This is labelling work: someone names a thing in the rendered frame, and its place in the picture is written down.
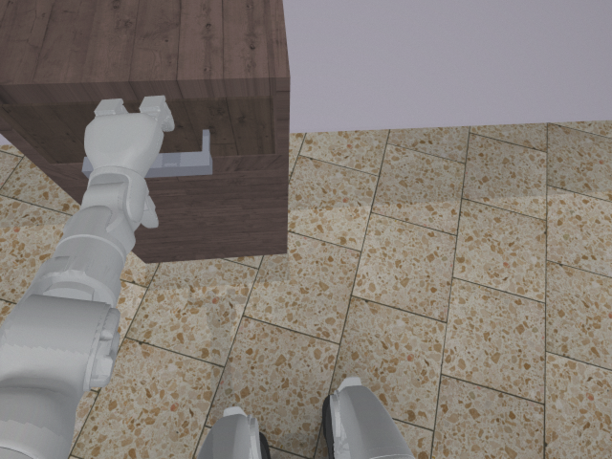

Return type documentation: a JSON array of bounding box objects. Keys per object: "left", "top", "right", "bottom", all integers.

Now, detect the right robot shin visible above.
[{"left": 332, "top": 377, "right": 361, "bottom": 459}]

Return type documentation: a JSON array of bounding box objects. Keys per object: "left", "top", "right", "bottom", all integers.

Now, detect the drawer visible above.
[{"left": 0, "top": 96, "right": 275, "bottom": 164}]

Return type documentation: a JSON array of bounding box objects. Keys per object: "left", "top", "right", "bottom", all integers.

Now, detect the robot right thigh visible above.
[{"left": 330, "top": 385, "right": 415, "bottom": 459}]

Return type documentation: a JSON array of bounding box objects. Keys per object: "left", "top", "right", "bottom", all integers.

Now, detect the left robot upper arm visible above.
[{"left": 0, "top": 295, "right": 120, "bottom": 459}]

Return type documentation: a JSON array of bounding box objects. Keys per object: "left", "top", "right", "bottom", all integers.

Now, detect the left robot hand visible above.
[{"left": 84, "top": 96, "right": 175, "bottom": 229}]

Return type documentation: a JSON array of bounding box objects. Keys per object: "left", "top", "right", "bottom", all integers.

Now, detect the cabinet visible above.
[{"left": 0, "top": 0, "right": 291, "bottom": 264}]

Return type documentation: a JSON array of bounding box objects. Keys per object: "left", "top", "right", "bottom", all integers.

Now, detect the left robot forearm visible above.
[{"left": 0, "top": 166, "right": 146, "bottom": 360}]

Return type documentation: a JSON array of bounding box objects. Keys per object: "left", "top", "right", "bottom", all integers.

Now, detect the handle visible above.
[{"left": 82, "top": 129, "right": 212, "bottom": 179}]

